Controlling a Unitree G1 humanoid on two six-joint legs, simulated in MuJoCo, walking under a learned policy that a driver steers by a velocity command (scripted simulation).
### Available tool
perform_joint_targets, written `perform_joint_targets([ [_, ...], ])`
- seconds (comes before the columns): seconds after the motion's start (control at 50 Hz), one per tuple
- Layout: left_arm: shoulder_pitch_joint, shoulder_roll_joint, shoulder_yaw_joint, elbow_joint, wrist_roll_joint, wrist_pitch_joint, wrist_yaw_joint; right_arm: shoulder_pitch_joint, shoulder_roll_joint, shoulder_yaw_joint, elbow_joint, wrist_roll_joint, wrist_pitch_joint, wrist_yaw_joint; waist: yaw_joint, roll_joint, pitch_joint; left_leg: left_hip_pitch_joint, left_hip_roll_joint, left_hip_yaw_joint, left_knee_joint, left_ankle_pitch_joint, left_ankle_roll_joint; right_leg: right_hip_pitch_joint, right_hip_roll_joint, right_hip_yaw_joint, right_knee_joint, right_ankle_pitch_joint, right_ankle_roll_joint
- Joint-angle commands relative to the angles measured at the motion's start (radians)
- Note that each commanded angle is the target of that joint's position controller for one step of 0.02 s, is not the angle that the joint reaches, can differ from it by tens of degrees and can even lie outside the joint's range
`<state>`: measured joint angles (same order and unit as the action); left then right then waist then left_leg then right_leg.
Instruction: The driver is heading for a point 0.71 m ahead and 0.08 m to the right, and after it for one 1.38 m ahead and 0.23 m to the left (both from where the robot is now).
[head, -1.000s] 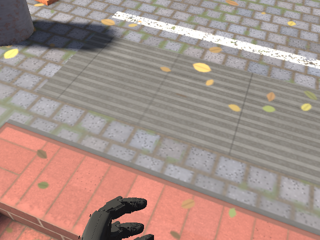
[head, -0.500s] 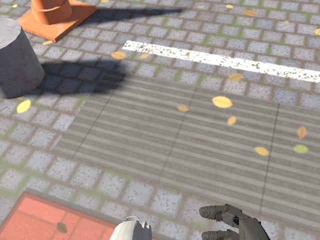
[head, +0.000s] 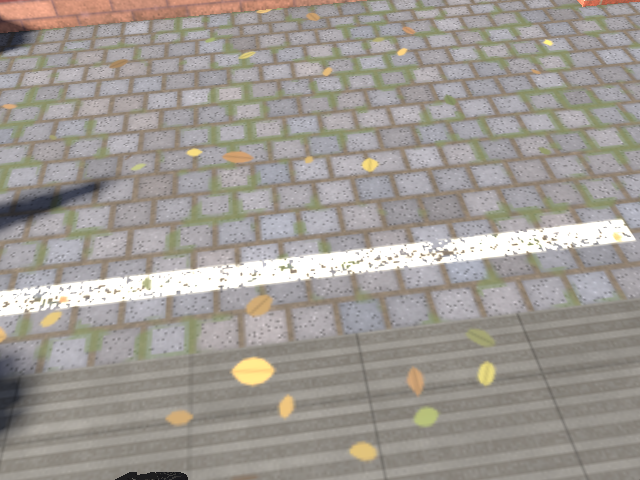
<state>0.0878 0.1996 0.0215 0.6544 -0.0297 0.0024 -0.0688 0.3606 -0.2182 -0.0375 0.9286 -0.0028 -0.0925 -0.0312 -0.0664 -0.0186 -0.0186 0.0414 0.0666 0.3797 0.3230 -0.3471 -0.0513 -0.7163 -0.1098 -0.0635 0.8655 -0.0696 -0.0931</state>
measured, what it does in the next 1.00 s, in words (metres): walks ahead, turning right: right foot, then left foot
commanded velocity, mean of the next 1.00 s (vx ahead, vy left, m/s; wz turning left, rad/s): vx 0.46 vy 0.00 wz -0.37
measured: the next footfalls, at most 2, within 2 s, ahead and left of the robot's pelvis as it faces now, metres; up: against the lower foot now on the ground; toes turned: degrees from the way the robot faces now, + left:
right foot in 0.10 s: +0.22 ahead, -0.11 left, +0.00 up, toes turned -8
left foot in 0.58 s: +0.57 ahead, +0.01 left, +0.00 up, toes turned -23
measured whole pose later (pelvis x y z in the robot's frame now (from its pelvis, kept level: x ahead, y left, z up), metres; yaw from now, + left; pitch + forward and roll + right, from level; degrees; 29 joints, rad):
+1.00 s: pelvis +0.55 -0.12 +0.00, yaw -20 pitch +3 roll +2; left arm 0.04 0.22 0.04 0.61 0.01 -0.08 -0.01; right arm 0.37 -0.25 -0.06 0.85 0.03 -0.05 0.00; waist -0.11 -0.02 0.00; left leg -0.17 -0.03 -0.03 0.42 -0.31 0.00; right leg -0.53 -0.02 0.06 0.53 -0.01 -0.01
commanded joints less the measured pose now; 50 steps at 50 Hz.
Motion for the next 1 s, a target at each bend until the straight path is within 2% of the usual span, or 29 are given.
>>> perform_joint_targets([
  [0.02, -0.112, 0.089, 0.038, -0.088, 0.000, -0.009, -0.003, -0.044, -0.220, -0.065, -0.087, 0.024, 0.012, 0.001, 0.009, 0.077, 0.102, 0.056, 0.290, -0.118, -0.080, 0.529, 0.185, 0.019, 0.033, -0.070, -0.149, -0.124, -0.013],
  [0.04, -0.070, 0.099, 0.049, -0.087, 0.004, -0.009, 0.003, -0.051, -0.239, -0.072, -0.084, 0.029, 0.023, 0.002, 0.038, 0.104, 0.080, 0.070, 0.285, -0.105, 0.005, 0.748, 0.178, 0.091, 0.071, -0.095, -0.168, -0.176, -0.027],
  [0.06, 0.037, 0.123, 0.068, -0.066, 0.000, -0.011, 0.008, -0.066, -0.250, -0.077, -0.089, 0.033, 0.036, 0.004, 0.098, 0.120, 0.026, 0.070, 0.263, -0.080, 0.157, 0.927, 0.167, 0.218, 0.122, -0.124, -0.214, -0.191, -0.053],
  [0.08, 0.199, 0.182, 0.103, -0.019, 0.000, -0.018, 0.020, -0.073, -0.243, -0.076, -0.096, 0.039, 0.044, 0.008, 0.170, 0.093, -0.061, 0.010, 0.206, -0.059, 0.369, 0.968, 0.141, 0.447, 0.193, -0.141, -0.310, -0.124, -0.089],
  [0.1, 0.352, 0.276, 0.143, 0.016, 0.004, -0.018, 0.039, -0.074, -0.204, -0.065, -0.120, 0.020, 0.039, 0.004, 0.225, 0.028, -0.136, -0.255, 0.169, -0.084, 0.651, 0.681, 0.090, 0.750, 0.114, 0.050, -0.308, -0.105, -0.136],
  [0.12, 0.327, 0.379, 0.156, 0.010, 0.005, -0.028, 0.045, -0.041, -0.055, -0.023, -0.198, -0.013, 0.010, 0.006, 0.109, -0.237, -0.169, -0.723, -0.038, -0.159, 1.007, -0.133, 0.017, 1.018, -0.129, 0.613, -0.430, -0.284, -0.300],
  [0.14, 0.337, 0.305, 0.131, -0.015, 0.010, -0.052, 0.035, -0.137, -0.098, -0.025, -0.234, 0.023, -0.035, 0.015, 0.148, -0.136, -0.302, -0.813, -0.083, -0.426, 1.157, -0.185, 0.026, 1.049, -0.210, 0.909, -0.612, -0.397, -0.344],
  [0.16, 0.321, 0.243, 0.114, -0.010, 0.018, -0.065, 0.033, -0.223, -0.129, -0.031, -0.264, 0.053, -0.059, 0.025, 0.162, -0.088, -0.200, -0.905, -0.035, -0.452, 1.172, -0.087, 0.047, 0.996, -0.205, 0.789, -0.626, -0.281, -0.291],
  [0.18, 0.278, 0.207, 0.102, -0.021, 0.016, -0.073, 0.033, -0.217, -0.117, -0.023, -0.263, 0.041, -0.071, 0.022, 0.125, -0.025, -0.150, -0.877, 0.014, -0.461, 1.109, 0.010, 0.067, 0.873, -0.170, 0.650, -0.591, -0.166, -0.256],
  [0.2, 0.218, 0.177, 0.093, -0.039, 0.013, -0.077, 0.033, -0.212, -0.129, -0.029, -0.261, 0.021, -0.075, 0.017, 0.092, 0.014, -0.114, -0.827, 0.043, -0.463, 1.043, 0.046, 0.069, 0.752, -0.131, 0.550, -0.583, -0.077, -0.229],
  [0.22, 0.183, 0.148, 0.079, -0.054, 0.018, -0.082, 0.038, -0.184, -0.145, -0.040, -0.262, 0.016, -0.062, 0.019, 0.058, 0.015, -0.103, -0.763, 0.065, -0.478, 0.991, 0.075, 0.069, 0.665, -0.098, 0.484, -0.594, -0.019, -0.216],
  [0.3, 0.211, 0.176, 0.079, -0.047, 0.020, -0.087, 0.066, -0.234, -0.124, -0.042, -0.290, -0.012, -0.025, 0.023, 0.042, 0.043, -0.029, -0.767, 0.061, -0.448, 0.802, 0.101, 0.016, 0.536, -0.064, 0.403, -0.634, 0.106, -0.220],
  [0.36, 0.247, 0.195, 0.084, -0.036, 0.019, -0.077, 0.083, -0.353, -0.086, -0.024, -0.306, -0.015, -0.025, 0.029, 0.085, -0.010, 0.019, -0.737, 0.022, -0.424, 0.530, 0.286, -0.007, 0.466, -0.003, 0.324, -0.629, 0.081, -0.181],
  [0.42, 0.289, 0.210, 0.091, -0.020, 0.011, -0.070, 0.087, -0.456, -0.074, -0.017, -0.321, 0.001, -0.032, 0.044, 0.136, -0.062, 0.020, -0.636, -0.041, -0.393, 0.326, 0.408, -0.011, 0.443, 0.022, 0.309, -0.597, 0.024, -0.148],
  [0.5, 0.319, 0.196, 0.094, -0.008, -0.004, -0.058, 0.089, -0.488, -0.123, -0.038, -0.348, 0.014, -0.048, 0.054, 0.141, -0.099, 0.010, -0.599, -0.061, -0.428, 0.202, 0.368, 0.021, 0.564, -0.023, 0.421, -0.497, -0.017, -0.123],
  [0.54, 0.297, 0.195, 0.097, -0.008, 0.004, -0.053, 0.093, -0.419, -0.144, -0.053, -0.335, 0.011, -0.058, 0.060, 0.104, -0.133, -0.008, -0.517, -0.066, -0.406, 0.165, 0.324, 0.056, 0.608, -0.037, 0.436, -0.432, 0.073, -0.099],
  [0.56, 0.279, 0.181, 0.092, -0.015, 0.007, -0.053, 0.091, -0.330, -0.163, -0.067, -0.313, 0.004, -0.062, 0.058, 0.056, -0.141, -0.051, -0.392, -0.082, -0.381, 0.132, 0.314, 0.085, 0.606, 0.004, 0.408, -0.337, 0.214, -0.073],
  [0.58, 0.260, 0.141, 0.077, -0.031, 0.018, -0.058, 0.086, -0.199, -0.201, -0.080, -0.298, -0.014, -0.066, 0.055, -0.009, -0.122, -0.156, -0.174, -0.001, -0.440, 0.174, 0.329, 0.140, 0.532, 0.051, 0.362, -0.148, 0.234, -0.034],
  [0.6, 0.347, 0.076, 0.058, -0.048, 0.026, -0.064, 0.087, -0.030, -0.267, -0.096, -0.277, -0.033, -0.061, 0.048, -0.020, 0.086, -0.332, 0.198, 0.217, -0.764, 0.187, 0.286, 0.266, 0.252, 0.155, 0.274, 0.206, -0.032, 0.033],
  [0.62, 0.458, 0.081, 0.050, -0.028, -0.006, -0.072, 0.089, 0.045, -0.267, -0.102, -0.224, -0.015, -0.052, 0.060, 0.003, 0.409, -0.396, 0.342, 0.361, -1.202, 0.014, 0.055, 0.385, 0.001, 0.224, 0.253, 0.462, -0.491, 0.076],
  [0.64, 0.399, 0.162, 0.067, -0.024, -0.017, -0.074, 0.089, -0.004, -0.185, -0.083, -0.245, 0.007, -0.040, 0.054, -0.016, 0.267, -0.269, 0.261, 0.336, -1.168, -0.024, -0.129, 0.351, -0.102, 0.160, 0.286, 0.579, -0.437, 0.081],
  [0.66, 0.262, 0.186, 0.068, -0.053, -0.007, -0.074, 0.085, -0.057, -0.141, -0.068, -0.255, 0.008, -0.025, 0.044, -0.030, 0.149, -0.155, 0.117, 0.292, -0.986, -0.024, -0.102, 0.311, -0.113, 0.119, 0.238, 0.590, -0.354, 0.080],
  [0.68, 0.173, 0.175, 0.066, -0.081, 0.014, -0.077, 0.083, -0.101, -0.132, -0.060, -0.255, -0.004, -0.018, 0.044, -0.006, 0.068, -0.074, -0.043, 0.249, -0.873, -0.044, 0.011, 0.296, -0.083, 0.087, 0.210, 0.538, -0.296, 0.070],
  [0.7, 0.148, 0.162, 0.069, -0.092, 0.028, -0.078, 0.082, -0.131, -0.115, -0.052, -0.249, -0.012, -0.020, 0.046, 0.029, 0.061, -0.035, -0.140, 0.209, -0.794, -0.063, 0.106, 0.287, -0.044, 0.050, 0.204, 0.468, -0.258, 0.062],
  [0.74, 0.193, 0.124, 0.062, -0.073, 0.023, -0.070, 0.077, -0.143, -0.096, -0.044, -0.230, -0.011, -0.028, 0.049, 0.074, 0.108, -0.020, -0.237, 0.155, -0.689, -0.101, 0.228, 0.282, 0.034, 0.022, 0.176, 0.377, -0.240, 0.061],
  [0.8, 0.136, 0.093, 0.045, -0.082, 0.034, -0.070, 0.079, -0.117, -0.143, -0.053, -0.193, 0.002, -0.030, 0.045, 0.074, 0.099, -0.003, -0.261, 0.149, -0.596, -0.120, 0.487, 0.301, 0.035, 0.010, 0.128, 0.183, -0.203, 0.084],
  [0.86, 0.054, 0.056, 0.029, -0.089, 0.039, -0.088, 0.074, -0.105, -0.183, -0.059, -0.171, 0.012, -0.007, 0.034, 0.055, 0.102, -0.027, -0.292, 0.100, -0.493, -0.078, 0.712, 0.270, 0.167, 0.056, 0.085, -0.063, -0.066, 0.109],
  [0.94, -0.038, 0.093, 0.043, -0.107, 0.030, -0.091, 0.064, -0.040, -0.205, -0.064, -0.146, 0.034, 0.022, 0.026, 0.023, 0.133, -0.054, -0.214, 0.106, -0.529, 0.013, 0.652, 0.235, 0.237, 0.117, 0.097, -0.264, 0.038, 0.108],
  [1.0, 0.038, 0.139, 0.070, -0.088, 0.044, -0.097, 0.069, -0.068, -0.186, -0.062, -0.165, 0.041, 0.035, 0.017, 0.079, 0.125, -0.093, -0.249, 0.054, -0.558, 0.163, 0.536, 0.165, 0.446, 0.126, 0.093, -0.456, 0.176, 0.060],
])
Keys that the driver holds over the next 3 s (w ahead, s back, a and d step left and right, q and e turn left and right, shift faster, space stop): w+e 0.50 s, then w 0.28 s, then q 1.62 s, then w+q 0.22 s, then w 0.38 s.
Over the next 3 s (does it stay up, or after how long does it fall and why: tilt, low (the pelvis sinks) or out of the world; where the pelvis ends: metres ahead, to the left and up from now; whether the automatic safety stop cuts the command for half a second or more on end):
stays up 0.72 -0.03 0.01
